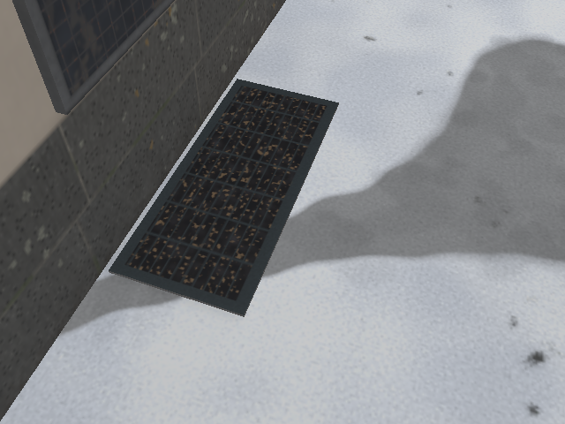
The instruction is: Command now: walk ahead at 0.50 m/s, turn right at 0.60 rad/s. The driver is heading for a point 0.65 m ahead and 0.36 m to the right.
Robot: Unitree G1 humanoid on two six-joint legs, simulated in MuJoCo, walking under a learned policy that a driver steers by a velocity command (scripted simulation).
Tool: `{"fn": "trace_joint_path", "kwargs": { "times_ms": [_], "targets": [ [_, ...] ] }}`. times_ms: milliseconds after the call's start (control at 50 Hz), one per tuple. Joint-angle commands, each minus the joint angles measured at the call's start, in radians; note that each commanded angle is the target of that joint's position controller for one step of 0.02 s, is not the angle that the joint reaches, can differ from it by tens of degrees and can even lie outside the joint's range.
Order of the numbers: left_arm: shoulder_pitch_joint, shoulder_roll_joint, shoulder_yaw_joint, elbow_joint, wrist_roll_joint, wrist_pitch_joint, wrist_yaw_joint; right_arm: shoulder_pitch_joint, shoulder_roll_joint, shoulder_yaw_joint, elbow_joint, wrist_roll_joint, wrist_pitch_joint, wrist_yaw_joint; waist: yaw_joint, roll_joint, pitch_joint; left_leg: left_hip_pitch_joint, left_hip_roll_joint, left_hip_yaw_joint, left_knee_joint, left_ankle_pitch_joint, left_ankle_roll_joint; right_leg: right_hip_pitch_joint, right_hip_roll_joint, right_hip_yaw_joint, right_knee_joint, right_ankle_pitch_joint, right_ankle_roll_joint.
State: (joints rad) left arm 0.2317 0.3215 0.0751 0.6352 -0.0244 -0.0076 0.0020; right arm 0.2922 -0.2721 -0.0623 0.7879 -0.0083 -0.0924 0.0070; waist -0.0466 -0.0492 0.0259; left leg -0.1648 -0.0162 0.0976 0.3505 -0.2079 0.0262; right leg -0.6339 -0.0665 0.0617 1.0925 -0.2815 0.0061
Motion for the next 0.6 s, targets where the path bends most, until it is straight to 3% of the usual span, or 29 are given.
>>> {"fn": "trace_joint_path", "kwargs": {
  "times_ms": [20, 100, 180, 220, 240, 260, 280, 300, 320, 340, 360, 380, 400, 440, 480, 560, 600],
  "targets": [
    [-0.033, 0.025, 0.002, -0.081, 0.003, -0.012, -0.009, -0.054, -0.160, -0.039, -0.053, 0.002, -0.016, -0.005, 0.016, 0.127, -0.007, 0.088, 0.288, -0.171, -0.191, 0.226, 0.167, -0.106, -0.049, 0.031, -0.102, 0.122, 0.008],
    [-0.154, 0.006, -0.009, -0.103, 0.002, -0.024, -0.036, -0.032, -0.186, -0.041, -0.028, 0.010, -0.002, -0.011, -0.026, 0.117, 0.025, 0.107, 0.263, -0.033, -0.191, 0.264, 0.129, -0.042, -0.030, -0.036, -0.321, 0.288, -0.008],
    [-0.228, 0.020, -0.005, -0.139, -0.002, -0.023, -0.058, 0.007, -0.225, -0.053, -0.002, 0.031, 0.018, -0.010, -0.032, 0.121, 0.054, 0.199, 0.298, 0.025, -0.153, 0.366, 0.103, -0.004, -0.005, -0.088, -0.438, 0.219, -0.051],
    [-0.184, 0.056, 0.015, -0.140, 0.007, -0.017, -0.060, 0.002, -0.257, -0.063, -0.001, 0.042, 0.030, -0.016, 0.014, 0.148, 0.009, 0.240, 0.300, 0.068, -0.024, 0.698, 0.083, 0.105, 0.056, -0.142, -0.462, 0.113, -0.092],
    [-0.092, 0.088, 0.034, -0.120, 0.010, -0.013, -0.057, -0.004, -0.268, -0.067, -0.003, 0.047, 0.038, -0.019, 0.073, 0.151, -0.046, 0.233, 0.287, 0.094, 0.119, 0.843, 0.069, 0.232, 0.098, -0.168, -0.489, 0.091, -0.121],
    [0.080, 0.139, 0.066, -0.072, 0.006, -0.008, -0.047, -0.010, -0.249, -0.059, -0.009, 0.047, 0.042, -0.024, 0.164, 0.124, -0.133, 0.138, 0.252, 0.123, 0.334, 0.842, 0.039, 0.480, 0.140, -0.170, -0.547, 0.154, -0.160],
    [0.230, 0.221, 0.095, -0.037, -0.002, 0.003, -0.025, 0.018, -0.182, -0.033, -0.029, 0.010, 0.037, -0.024, 0.208, -0.021, -0.223, -0.137, 0.204, 0.121, 0.657, 0.407, -0.006, 0.790, -0.007, 0.070, -0.553, 0.169, -0.223],
    [0.170, 0.320, 0.096, -0.062, -0.007, -0.012, -0.025, 0.093, -0.063, 0.011, -0.098, -0.016, 0.007, -0.008, 0.075, -0.244, -0.343, -0.540, 0.000, -0.022, 0.972, -0.399, -0.056, 1.048, -0.242, 0.663, -0.684, -0.056, -0.421],
    [0.197, 0.216, 0.070, -0.076, -0.003, -0.028, -0.032, -0.043, -0.168, -0.009, -0.105, 0.025, -0.024, 0.003, 0.172, -0.099, -0.373, -0.646, 0.027, -0.186, 1.043, -0.359, -0.041, 1.038, -0.257, 0.731, -0.797, -0.152, -0.402],
    [0.161, 0.173, 0.054, -0.062, 0.005, -0.043, -0.034, -0.116, -0.195, -0.016, -0.132, 0.053, -0.041, 0.007, 0.163, -0.068, -0.224, -0.697, 0.065, -0.174, 1.004, -0.256, -0.020, 0.921, -0.228, 0.591, -0.809, -0.069, -0.357],
    [0.102, 0.148, 0.045, -0.064, 0.004, -0.050, -0.033, -0.115, -0.178, -0.011, -0.123, 0.036, -0.047, 0.000, 0.115, 0.016, -0.156, -0.638, 0.106, -0.177, 0.917, -0.175, -0.018, 0.775, -0.185, 0.482, -0.805, 0.038, -0.324],
    [0.040, 0.121, 0.035, -0.073, 0.008, -0.049, -0.030, -0.108, -0.179, -0.015, -0.113, 0.010, -0.045, -0.005, 0.074, 0.025, -0.107, -0.569, 0.130, -0.177, 0.836, -0.131, -0.029, 0.650, -0.145, 0.394, -0.814, 0.146, -0.303],
    [0.005, 0.106, 0.028, -0.086, 0.020, -0.050, -0.025, -0.088, -0.182, -0.019, -0.109, 0.004, -0.035, -0.003, 0.041, -0.001, -0.093, -0.505, 0.145, -0.184, 0.803, -0.098, -0.036, 0.568, -0.120, 0.351, -0.836, 0.213, -0.299],
    [-0.010, 0.107, 0.027, -0.079, 0.020, -0.055, -0.016, -0.076, -0.160, -0.017, -0.103, -0.004, -0.015, -0.002, 0.020, -0.003, -0.078, -0.461, 0.138, -0.165, 0.735, -0.071, -0.066, 0.479, -0.101, 0.304, -0.862, 0.313, -0.309],
    [0.015, 0.124, 0.031, -0.060, 0.017, -0.057, -0.003, -0.120, -0.134, -0.009, -0.116, -0.011, -0.003, -0.004, 0.027, 0.008, -0.052, -0.461, 0.120, -0.149, 0.635, 0.003, -0.094, 0.418, -0.076, 0.250, -0.870, 0.362, -0.306],
    [0.075, 0.141, 0.036, -0.022, 0.007, -0.048, 0.014, -0.282, -0.090, 0.010, -0.154, -0.005, -0.006, 0.005, 0.089, -0.016, -0.017, -0.398, 0.063, -0.145, 0.329, 0.251, -0.107, 0.371, -0.016, 0.197, -0.853, 0.264, -0.246],
    [0.112, 0.149, 0.039, -0.001, 0.002, -0.045, 0.016, -0.340, -0.094, 0.011, -0.172, 0.006, -0.012, 0.014, 0.113, -0.020, -0.010, -0.350, 0.035, -0.147, 0.245, 0.305, -0.101, 0.370, -0.024, 0.224, -0.841, 0.214, -0.231]
  ]
}}
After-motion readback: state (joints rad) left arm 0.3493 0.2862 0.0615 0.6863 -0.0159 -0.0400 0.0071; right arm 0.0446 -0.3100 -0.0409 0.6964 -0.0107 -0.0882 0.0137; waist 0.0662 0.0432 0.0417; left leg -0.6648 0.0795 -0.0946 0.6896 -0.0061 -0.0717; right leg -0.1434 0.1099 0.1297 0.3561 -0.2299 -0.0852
